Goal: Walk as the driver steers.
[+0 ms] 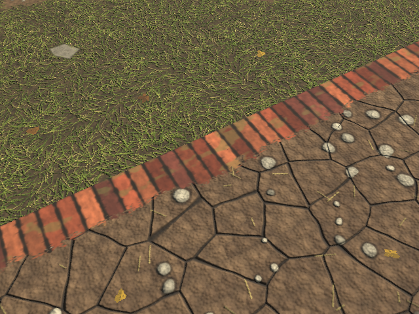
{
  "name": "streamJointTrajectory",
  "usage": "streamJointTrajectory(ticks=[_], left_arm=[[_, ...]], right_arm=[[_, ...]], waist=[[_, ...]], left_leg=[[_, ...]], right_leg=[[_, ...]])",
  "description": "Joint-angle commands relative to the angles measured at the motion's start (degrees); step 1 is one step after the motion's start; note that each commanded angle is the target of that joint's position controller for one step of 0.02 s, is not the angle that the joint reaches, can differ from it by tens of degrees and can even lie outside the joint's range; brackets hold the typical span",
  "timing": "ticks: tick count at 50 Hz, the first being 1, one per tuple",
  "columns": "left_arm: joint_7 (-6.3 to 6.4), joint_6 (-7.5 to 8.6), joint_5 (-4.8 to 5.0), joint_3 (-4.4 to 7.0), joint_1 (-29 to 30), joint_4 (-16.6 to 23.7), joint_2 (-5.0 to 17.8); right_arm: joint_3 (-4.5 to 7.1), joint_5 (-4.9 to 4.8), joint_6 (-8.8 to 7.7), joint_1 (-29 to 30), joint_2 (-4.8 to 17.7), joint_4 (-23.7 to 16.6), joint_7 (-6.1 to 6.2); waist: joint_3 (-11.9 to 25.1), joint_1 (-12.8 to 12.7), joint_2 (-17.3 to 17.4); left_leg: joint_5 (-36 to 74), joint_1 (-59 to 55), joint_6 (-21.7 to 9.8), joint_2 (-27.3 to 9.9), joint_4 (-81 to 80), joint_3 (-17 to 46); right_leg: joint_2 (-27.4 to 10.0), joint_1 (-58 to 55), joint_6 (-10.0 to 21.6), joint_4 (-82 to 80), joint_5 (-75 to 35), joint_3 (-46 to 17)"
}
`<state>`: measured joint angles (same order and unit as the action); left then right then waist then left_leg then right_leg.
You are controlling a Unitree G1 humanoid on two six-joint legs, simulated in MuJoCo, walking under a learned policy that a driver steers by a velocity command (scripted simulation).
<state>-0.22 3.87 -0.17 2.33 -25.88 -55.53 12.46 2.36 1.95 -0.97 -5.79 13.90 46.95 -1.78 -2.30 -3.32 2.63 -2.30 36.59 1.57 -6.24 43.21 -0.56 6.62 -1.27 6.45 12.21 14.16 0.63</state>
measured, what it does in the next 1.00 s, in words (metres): walks ahead, turning right: left foot, then right foot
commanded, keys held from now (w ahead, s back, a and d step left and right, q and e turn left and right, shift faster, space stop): w+e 1.00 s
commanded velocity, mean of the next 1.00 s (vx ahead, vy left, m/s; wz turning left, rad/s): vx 0.50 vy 0.00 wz -0.56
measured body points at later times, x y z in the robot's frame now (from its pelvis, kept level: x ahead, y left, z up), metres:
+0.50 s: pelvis +0.27 +0.02 +0.00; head +0.29 +0.02 +0.45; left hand +0.48 +0.23 -0.12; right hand +0.20 -0.24 -0.13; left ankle +0.24 +0.12 -0.74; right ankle +0.35 -0.15 -0.68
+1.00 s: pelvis +0.50 -0.13 +0.00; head +0.52 -0.16 +0.45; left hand +0.66 +0.10 -0.12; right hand +0.50 -0.43 -0.11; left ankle +0.70 -0.04 -0.67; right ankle +0.44 -0.14 -0.74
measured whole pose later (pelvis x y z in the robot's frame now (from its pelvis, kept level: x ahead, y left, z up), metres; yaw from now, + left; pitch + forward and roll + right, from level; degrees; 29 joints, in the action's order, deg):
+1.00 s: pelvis +0.50 -0.13 +0.00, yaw -35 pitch +1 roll +0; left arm -0.6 2.5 0.0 3.9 -21.8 -50.0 15.2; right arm 2.6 2.6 -0.6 -6.7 15.6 43.4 -1.2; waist -2.8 -2.7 2.3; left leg -8.9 38.2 3.2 -7.6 52.4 1.5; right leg 8.8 4.9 8.1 16.3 11.7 -4.0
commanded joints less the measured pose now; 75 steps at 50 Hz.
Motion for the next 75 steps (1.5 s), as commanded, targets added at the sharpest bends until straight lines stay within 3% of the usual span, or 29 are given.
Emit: streamJointTrajectory(ticks=[1, 5, 7, 8, 9, 10, 12, 14, 19, 29, 32, 34, 35, 36, 37, 38, 40, 42, 45, 56, 58, 60, 61, 62, 63, 64, 66, 69, 75], left_arm=[[0.53, 0.58, -0.35, 1.66, -2.6, 1.9, 8.7], [1.32, 0.21, -0.99, 2.23, -1.5, 2.0, 10.6], [0.91, 0.36, -0.94, 2.55, 1.5, 2.6, 11.7], [0.55, 0.63, -0.43, 2.32, 2.1, 3.4, 10.6], [0.41, 0.73, 1.45, 1.20, -0.8, 6.0, 5.1], [0.55, 0.40, 0.86, 1.69, -3.5, 6.5, 6.8], [0.16, -0.77, -0.70, 2.23, 1.7, 5.4, 8.3], [-0.74, -1.84, -1.57, 2.11, 3.3, 6.0, 6.4], [-2.47, -3.87, -1.75, 1.78, 9.8, 8.9, 4.9], [-4.45, -3.35, -2.12, 0.48, 27.6, 16.0, 4.2], [-3.83, -3.40, -2.56, 1.17, 25.0, 15.8, 5.4], [-2.75, -2.51, -2.84, 2.71, 11.1, 11.7, 7.7], [-1.74, -2.25, -3.39, 4.46, 1.7, 9.3, 12.5], [-1.02, -2.60, -2.29, 5.80, 4.2, 10.6, 19.2], [-0.53, -3.29, -1.21, 5.60, 1.8, 11.1, 17.8], [-0.03, -3.37, -0.92, 5.10, 4.4, 10.0, 16.0], [0.22, -2.54, -0.19, 3.92, 9.7, 10.2, 11.4], [0.17, -1.49, 0.33, 3.13, 11.5, 10.7, 9.6], [-0.15, -0.46, 0.32, 3.49, 8.5, 9.8, 11.2], [0.86, -0.60, -0.50, 3.43, -3.1, 7.0, 12.1], [1.37, -0.62, -0.68, 3.65, -1.8, 7.3, 13.1], [1.22, -0.37, -0.76, 3.92, 2.2, 8.2, 14.5], [0.66, -0.04, -0.37, 3.91, 3.5, 8.3, 14.7], [0.02, 0.47, 0.15, 2.91, 3.1, 9.8, 11.1], [0.15, 0.24, 1.67, 1.85, -3.3, 11.3, 5.2], [0.62, -0.37, -0.55, 2.31, -3.5, 10.2, 10.5], [-0.13, -1.15, -1.20, 2.43, 3.2, 9.9, 10.4], [-1.66, -2.94, -1.93, 2.16, 4.6, 10.4, 8.4], [-3.47, -3.76, -1.91, 1.15, 15.6, 15.0, 6.4]], right_arm=[[0.15, -0.38, -1.06, 8.5, 3.3, -6.0, 0.17], [0.33, -0.83, -2.19, 7.9, 5.2, -7.2, 0.41], [1.40, -0.77, -3.12, -4.5, 7.3, -3.5, 1.40], [2.35, 0.26, -3.84, -14.1, 10.0, -1.4, 2.28], [3.67, 1.98, -3.95, -20.1, 15.8, -2.1, 3.04], [3.65, 1.02, -3.05, -16.1, 15.5, -2.4, 2.59], [1.59, -0.38, -2.68, -7.4, 6.2, -3.6, 2.18], [0.95, -0.43, -3.36, -6.5, 4.2, -2.4, 2.35], [1.52, -1.07, -5.59, -10.2, 5.3, 0.1, 1.80], [2.35, -0.88, -4.55, -17.1, 8.2, 3.7, 2.59], [2.81, -0.72, -3.11, -18.0, 10.3, 4.6, 3.03], [2.88, -0.96, -1.89, -17.2, 11.3, 4.1, 2.99], [2.30, -0.63, -1.85, -17.5, 9.5, 2.3, 2.83], [1.07, -0.93, -2.34, -18.6, 3.2, -2.4, 1.38], [2.05, -0.52, -2.91, -10.3, 8.6, -3.6, 1.31], [1.77, -1.45, -3.65, -7.3, 7.8, -4.7, 1.08], [1.57, -0.58, -3.67, -9.2, 7.1, -3.2, 1.39], [1.49, 0.78, -1.60, -11.8, 6.6, -2.6, 1.14], [1.28, 0.81, -0.07, -8.7, 5.5, -4.0, 0.68], [0.06, -0.18, -1.24, 12.1, 5.8, -12.0, 0.04], [0.15, -0.38, -1.73, 10.4, 6.8, -12.3, 0.19], [1.06, -0.54, -2.30, 0.6, 9.0, -9.5, 1.11], [1.77, -0.45, -2.95, -7.9, 10.6, -7.2, 1.87], [2.65, 0.73, -3.47, -16.7, 14.2, -6.6, 2.94], [3.60, 1.90, -3.05, -16.9, 18.9, -7.2, 3.17], [3.37, 0.57, -2.29, -13.5, 15.4, -7.5, 2.76], [1.39, -0.04, -2.28, -7.2, 7.0, -7.9, 2.34], [1.07, -0.46, -3.45, -8.8, 6.5, -5.5, 2.22], [1.60, -0.99, -4.85, -12.6, 7.1, -2.6, 1.57]], waist=[[-2.7, -0.6, -6.0], [-2.4, 1.4, -6.7], [3.7, 6.9, -5.7], [10.0, 10.8, -2.8], [19.3, 10.7, 7.0], [21.2, 7.1, 13.7], [5.1, 4.6, -0.2], [0.8, 2.7, 2.5], [-0.2, 2.1, 2.1], [-3.3, 5.7, 1.7], [-0.6, 4.1, 3.2], [7.5, -2.1, 1.2], [14.4, -5.5, -4.8], [17.8, -0.7, -18.5], [17.0, -4.5, -8.0], [9.3, -2.7, -6.0], [3.3, 2.3, -2.0], [4.1, 4.8, -3.2], [2.6, 4.6, -3.4], [-1.2, -2.4, -6.1], [-1.1, -0.8, -6.9], [2.5, 3.9, -7.2], [7.1, 8.2, -4.7], [14.9, 11.3, -0.3], [20.9, 7.1, 13.3], [18.0, 5.3, 9.1], [4.7, 4.1, -1.1], [1.9, 2.7, 3.4], [-0.1, 3.5, 2.6]], left_leg=[[1.8, 2.5, -0.2, 2.6, -4.7, -1.3], [-3.3, -4.4, -2.8, 4.5, -10.4, -0.4], [-5.8, -22.9, -5.0, 7.7, -15.0, -2.0], [-7.1, -37.6, -7.0, 2.3, -16.5, 3.0], [-18.0, -53.1, -10.5, -14.7, -19.4, 24.2], [-18.8, -52.4, -14.1, -20.2, -27.4, 42.6], [-21.8, -36.2, -12.5, -15.2, -29.5, 26.1], [-12.4, -28.5, -10.0, -10.8, -32.4, 14.4], [-0.3, -28.1, -10.5, -9.6, -35.6, 2.4], [11.8, -37.2, -8.7, -9.8, -33.2, -11.0], [34.1, -42.2, -7.7, -10.4, -22.7, -13.8], [37.3, -38.2, -6.4, -9.3, -1.6, -15.8], [18.5, -25.7, -4.4, -7.8, 15.8, -15.9], [-30.7, 0.6, -0.6, 4.2, 34.7, -11.6], [-28.0, 7.2, -0.9, 4.3, 37.6, -0.3], [-20.8, 9.1, -1.6, 1.4, 35.0, 0.8], [-16.2, 1.5, -1.3, -1.5, 25.8, 1.3], [-15.9, -3.9, 0.1, -1.7, 22.6, 1.4], [-12.0, -2.0, 1.5, -1.1, 17.4, 0.3], [0.8, 3.5, 0.1, 4.1, -5.7, 0.4], [-1.0, -2.2, -1.2, 5.2, -9.8, 1.2], [-5.7, -17.8, -3.2, 8.1, -12.8, 0.3], [-4.1, -29.5, -4.6, 7.5, -16.1, 0.4], [-14.5, -43.4, -7.1, -3.6, -17.6, 11.2], [-17.9, -55.5, -12.9, -19.6, -23.1, 37.4], [-23.3, -49.8, -14.4, -19.4, -25.9, 44.9], [-18.6, -35.2, -12.3, -13.7, -28.5, 26.5], [-4.2, -28.5, -10.2, -9.3, -31.3, 12.5], [5.6, -30.8, -10.9, -9.0, -34.6, 0.4]], right_leg=[[-15.9, -0.6, 6.4, -0.4, -28.0, -11.3], [-17.3, -2.6, 5.0, 4.5, -35.1, -13.8], [-14.1, 1.6, 2.6, 17.1, -44.5, -11.7], [-10.6, 9.6, 1.5, 30.5, -35.4, -9.6], [-3.3, 24.6, -0.7, 49.8, -8.7, -4.7], [-0.3, 33.6, -0.3, 58.9, 15.6, -5.4], [-7.1, 35.8, -0.4, 59.7, 7.3, -5.9], [-9.9, 33.0, -1.3, 55.3, 4.3, -5.1], [-11.5, 37.5, -3.0, 52.6, -3.1, -3.6], [-10.0, 35.6, -1.4, 26.0, -10.1, 4.9], [-5.4, 29.3, 1.8, 23.1, -0.7, 7.9], [-1.0, 12.4, 5.0, 17.5, -0.3, 7.8], [-9.8, -2.8, 7.9, 14.8, 6.8, -5.2], [-25.5, -18.3, 16.0, 8.9, 8.0, -36.3], [-25.7, -17.7, 15.4, 4.0, 3.8, -40.9], [-24.3, -11.8, 14.0, 4.1, -4.6, -30.7], [-18.6, 1.3, 10.4, 3.2, -19.2, -20.6], [-15.6, 6.4, 9.8, 1.8, -23.9, -16.8], [-13.6, 9.1, 9.8, -0.3, -22.6, -15.6], [-13.5, -1.3, 6.8, 3.8, -30.3, -20.4], [-14.1, -1.1, 5.3, 5.8, -33.0, -21.8], [-12.4, 2.9, 2.6, 13.5, -43.9, -20.8], [-9.3, 6.0, 1.2, 24.1, -44.3, -18.5], [-5.7, 13.7, 0.1, 39.3, -29.4, -15.9], [3.6, 30.9, -1.8, 55.7, 15.9, -9.3], [-0.9, 36.1, -1.2, 61.7, 15.2, -9.1], [-5.8, 35.4, -1.9, 59.1, 6.1, -7.2], [-8.2, 32.3, -2.9, 55.6, 4.1, -5.5], [-10.4, 40.7, -4.2, 47.4, -5.1, -3.5]])
Velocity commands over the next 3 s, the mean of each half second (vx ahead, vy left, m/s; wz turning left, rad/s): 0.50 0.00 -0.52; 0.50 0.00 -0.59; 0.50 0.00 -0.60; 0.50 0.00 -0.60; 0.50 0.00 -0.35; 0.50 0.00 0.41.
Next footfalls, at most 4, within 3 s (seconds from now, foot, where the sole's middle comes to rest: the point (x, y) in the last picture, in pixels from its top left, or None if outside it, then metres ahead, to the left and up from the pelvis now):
0.16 left None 0.28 0.12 -0.78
0.68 right None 0.48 -0.16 -0.78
1.24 left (302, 212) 0.85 -0.22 -0.78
1.76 right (402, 221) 0.82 -0.57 -0.78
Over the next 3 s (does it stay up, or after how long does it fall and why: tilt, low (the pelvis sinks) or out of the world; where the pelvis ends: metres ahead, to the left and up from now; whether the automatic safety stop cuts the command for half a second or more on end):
stays up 1.02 -1.03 0.00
